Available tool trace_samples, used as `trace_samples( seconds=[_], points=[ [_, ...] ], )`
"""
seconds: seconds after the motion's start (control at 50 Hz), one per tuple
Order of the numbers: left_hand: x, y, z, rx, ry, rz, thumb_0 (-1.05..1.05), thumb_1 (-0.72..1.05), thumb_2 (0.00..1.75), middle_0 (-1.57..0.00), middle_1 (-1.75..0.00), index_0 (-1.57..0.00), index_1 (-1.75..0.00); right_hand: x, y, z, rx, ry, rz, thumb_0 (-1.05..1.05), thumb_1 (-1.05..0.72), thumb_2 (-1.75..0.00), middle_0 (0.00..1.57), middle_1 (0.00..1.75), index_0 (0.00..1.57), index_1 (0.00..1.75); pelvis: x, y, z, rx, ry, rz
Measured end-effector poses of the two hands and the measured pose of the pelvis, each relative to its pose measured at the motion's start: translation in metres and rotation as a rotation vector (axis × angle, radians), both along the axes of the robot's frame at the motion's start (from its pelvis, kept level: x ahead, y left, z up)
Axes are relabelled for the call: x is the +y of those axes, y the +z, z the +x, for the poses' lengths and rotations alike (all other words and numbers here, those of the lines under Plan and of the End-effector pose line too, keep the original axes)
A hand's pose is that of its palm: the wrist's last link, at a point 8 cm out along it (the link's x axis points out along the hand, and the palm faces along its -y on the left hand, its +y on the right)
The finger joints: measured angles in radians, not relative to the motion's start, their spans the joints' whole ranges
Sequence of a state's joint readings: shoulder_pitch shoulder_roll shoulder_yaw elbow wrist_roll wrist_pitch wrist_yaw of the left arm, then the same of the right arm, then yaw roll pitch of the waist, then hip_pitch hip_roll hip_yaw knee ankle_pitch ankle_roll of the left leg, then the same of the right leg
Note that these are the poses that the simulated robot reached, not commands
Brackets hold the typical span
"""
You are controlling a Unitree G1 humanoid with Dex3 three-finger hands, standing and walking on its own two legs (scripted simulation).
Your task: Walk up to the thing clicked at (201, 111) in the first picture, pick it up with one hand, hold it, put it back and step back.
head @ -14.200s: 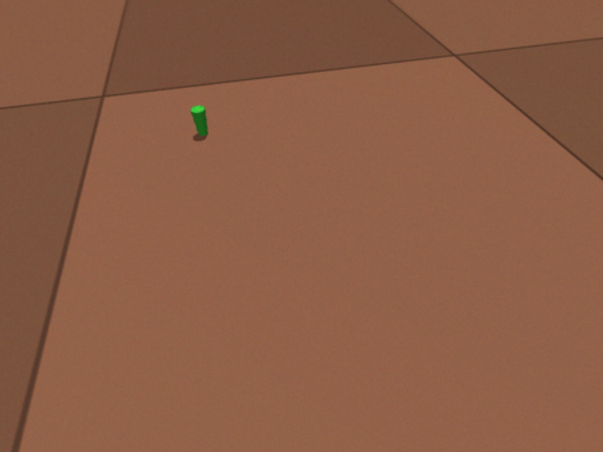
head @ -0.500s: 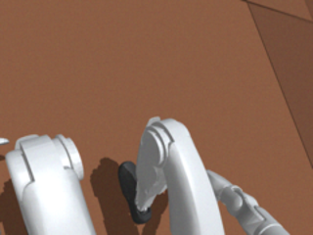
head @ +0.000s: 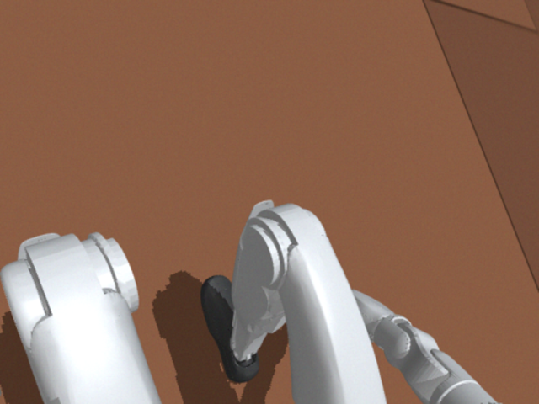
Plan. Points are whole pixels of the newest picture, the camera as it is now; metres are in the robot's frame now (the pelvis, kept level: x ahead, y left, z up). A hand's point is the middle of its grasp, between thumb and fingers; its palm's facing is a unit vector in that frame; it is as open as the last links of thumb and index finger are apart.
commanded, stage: close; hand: left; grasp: from the side
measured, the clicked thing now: out of the picture +0.42 +0.31 -0.20
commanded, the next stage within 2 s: settle in 0.12 s
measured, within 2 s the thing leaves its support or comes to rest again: leaves its support in 0.58 s
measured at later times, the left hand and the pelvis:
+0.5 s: hand out of the picture +0.41 +0.31 -0.18, palm faces +0.41 -0.91 -0.02, open 9.8 cm; pelvis +0.00 +0.00 +0.00, yaw +0 degrees
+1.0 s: hand out of the picture +0.38 +0.33 -0.06, palm faces +0.40 -0.92 -0.05, open 9.8 cm; pelvis +0.01 -0.01 +0.03, yaw +4 degrees
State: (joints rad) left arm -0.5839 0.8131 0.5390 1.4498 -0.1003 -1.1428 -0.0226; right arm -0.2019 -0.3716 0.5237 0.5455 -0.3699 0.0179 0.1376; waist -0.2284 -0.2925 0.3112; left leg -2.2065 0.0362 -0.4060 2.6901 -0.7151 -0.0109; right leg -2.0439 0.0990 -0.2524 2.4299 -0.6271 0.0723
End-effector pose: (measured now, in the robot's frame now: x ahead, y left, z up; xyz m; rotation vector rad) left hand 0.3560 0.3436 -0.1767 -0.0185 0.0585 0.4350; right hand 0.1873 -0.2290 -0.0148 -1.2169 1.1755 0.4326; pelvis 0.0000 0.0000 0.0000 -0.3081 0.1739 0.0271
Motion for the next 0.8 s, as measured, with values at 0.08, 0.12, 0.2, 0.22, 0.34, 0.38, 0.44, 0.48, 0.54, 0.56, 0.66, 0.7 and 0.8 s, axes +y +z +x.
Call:
trace_samples(
  seconds=[0.08, 0.12, 0.2, 0.22, 0.34, 0.38, 0.44, 0.48, 0.54, 0.56, 0.66, 0.7, 0.8],
  points=[
    [0.002, -0.001, 0.001, -0.003, 0.011, 0.002, -0.02, 0.07, 0.60, -0.62, -0.69, -0.57, -0.70, -0.002, 0.001, -0.006, 0.016, -0.011, -0.015, 0.00, -0.88, -0.89, 0.20, 0.30, 0.21, 0.30, 0.001, 0.000, 0.000, -0.001, -0.001, -0.002],
    [0.003, -0.001, 0.002, -0.003, 0.013, 0.003, -0.02, 0.04, 0.63, -0.63, -0.73, -0.60, -0.75, -0.003, 0.001, -0.009, 0.021, -0.019, -0.020, 0.00, -0.87, -0.89, 0.20, 0.30, 0.21, 0.30, 0.001, 0.000, -0.001, -0.001, -0.001, -0.003],
    [0.005, -0.001, 0.005, 0.003, 0.012, 0.009, -0.02, -0.04, 0.69, -0.66, -0.80, -0.63, -0.83, -0.004, 0.002, -0.013, 0.030, -0.031, -0.027, 0.00, -0.88, -0.89, 0.20, 0.30, 0.21, 0.30, 0.002, 0.001, -0.001, 0.001, -0.001, -0.006],
    [0.005, -0.001, 0.006, 0.005, 0.012, 0.010, -0.03, -0.06, 0.71, -0.67, -0.82, -0.64, -0.84, -0.004, 0.003, -0.014, 0.032, -0.034, -0.027, 0.00, -0.88, -0.89, 0.20, 0.30, 0.21, 0.30, 0.002, 0.001, -0.001, 0.001, -0.001, -0.007],
    [0.006, -0.001, 0.010, 0.010, 0.016, 0.014, -0.04, -0.16, 0.82, -0.69, -0.92, -0.66, -0.94, -0.006, 0.002, -0.015, 0.040, -0.049, -0.027, 0.00, -0.89, -0.89, 0.20, 0.30, 0.21, 0.30, 0.002, 0.002, 0.000, 0.007, -0.001, -0.009],
    [0.006, -0.001, 0.011, 0.009, 0.015, 0.014, -0.04, -0.19, 0.86, -0.70, -0.95, -0.67, -0.97, -0.006, 0.002, -0.015, 0.041, -0.054, -0.026, 0.00, -0.89, -0.89, 0.20, 0.30, 0.21, 0.30, 0.002, 0.002, 0.001, 0.010, -0.001, -0.008],
    [0.006, 0.000, 0.010, 0.009, 0.006, 0.018, -0.04, -0.22, 0.90, -0.70, -0.98, -0.68, -1.00, -0.007, 0.002, -0.013, 0.041, -0.061, -0.025, 0.00, -0.90, -0.90, 0.20, 0.30, 0.21, 0.30, 0.001, 0.003, 0.002, 0.015, -0.001, -0.006],
    [0.006, 0.000, 0.009, 0.014, -0.004, 0.020, -0.03, -0.23, 0.93, -0.70, -0.99, -0.68, -1.01, -0.008, 0.002, -0.012, 0.041, -0.068, -0.022, 0.00, -0.90, -0.90, 0.20, 0.30, 0.21, 0.30, 0.001, 0.004, 0.002, 0.022, 0.000, -0.004],
    [0.007, 0.003, 0.004, 0.024, -0.012, 0.025, -0.03, -0.25, 0.95, -0.71, -1.00, -0.69, -1.01, -0.008, 0.001, -0.008, 0.038, -0.076, -0.013, 0.00, -0.90, -0.90, 0.20, 0.30, 0.21, 0.30, -0.001, 0.006, 0.004, 0.034, 0.003, 0.000],
    [0.008, 0.004, 0.002, 0.024, -0.010, 0.026, -0.03, -0.25, 0.95, -0.71, -1.00, -0.69, -1.01, -0.008, 0.001, -0.007, 0.037, -0.078, -0.009, 0.00, -0.90, -0.90, 0.20, 0.30, 0.21, 0.30, -0.001, 0.007, 0.004, 0.039, 0.005, 0.002],
    [0.014, 0.023, -0.007, 0.002, 0.014, 0.031, -0.03, -0.27, 0.97, -0.71, -1.00, -0.70, -1.01, -0.008, 0.001, 0.004, 0.016, -0.088, 0.021, 0.00, -0.91, -0.90, 0.20, 0.30, 0.21, 0.30, -0.005, 0.013, 0.006, 0.066, 0.018, 0.016],
    [0.016, 0.033, -0.009, -0.004, 0.016, 0.037, -0.03, -0.27, 0.98, -0.71, -1.00, -0.70, -1.01, -0.008, 0.000, 0.008, 0.003, -0.096, 0.037, 0.00, -0.91, -0.90, 0.20, 0.30, 0.21, 0.30, -0.006, 0.015, 0.006, 0.080, 0.023, 0.021],
    [0.025, 0.064, -0.011, -0.015, 0.005, 0.065, -0.03, -0.29, 0.99, -0.72, -1.00, -0.71, -1.00, -0.007, -0.002, 0.019, -0.041, -0.126, 0.095, 0.00, -0.92, -0.90, 0.20, 0.30, 0.21, 0.30, -0.008, 0.021, 0.007, 0.115, 0.035, 0.032]
  ],
)
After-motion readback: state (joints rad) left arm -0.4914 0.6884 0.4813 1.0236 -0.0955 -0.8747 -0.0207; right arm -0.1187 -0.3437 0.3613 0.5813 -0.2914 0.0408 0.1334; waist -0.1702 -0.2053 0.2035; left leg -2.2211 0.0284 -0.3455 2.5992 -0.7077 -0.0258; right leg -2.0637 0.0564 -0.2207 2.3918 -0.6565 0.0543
